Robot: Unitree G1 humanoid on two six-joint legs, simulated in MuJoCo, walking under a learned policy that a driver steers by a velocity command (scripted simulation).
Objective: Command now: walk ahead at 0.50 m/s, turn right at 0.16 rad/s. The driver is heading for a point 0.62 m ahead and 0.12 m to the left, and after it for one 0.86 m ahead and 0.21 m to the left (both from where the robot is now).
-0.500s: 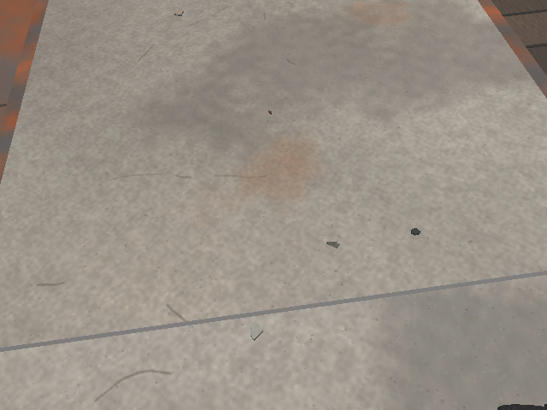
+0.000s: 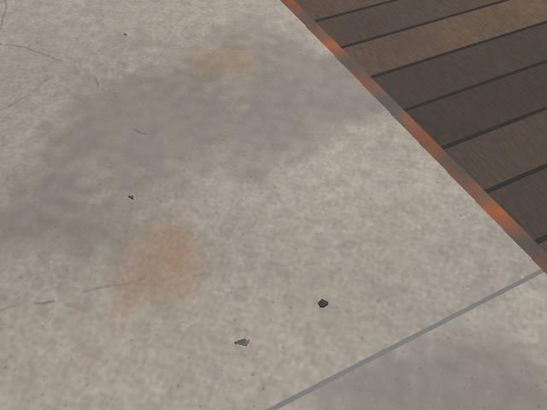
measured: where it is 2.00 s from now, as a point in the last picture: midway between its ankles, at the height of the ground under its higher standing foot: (210, 292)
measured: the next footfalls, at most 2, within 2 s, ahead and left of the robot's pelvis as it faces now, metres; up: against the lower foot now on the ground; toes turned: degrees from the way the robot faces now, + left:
right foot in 0.18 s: +0.27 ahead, -0.15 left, +0.00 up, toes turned -2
left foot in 0.74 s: +0.54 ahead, +0.11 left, +0.00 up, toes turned +16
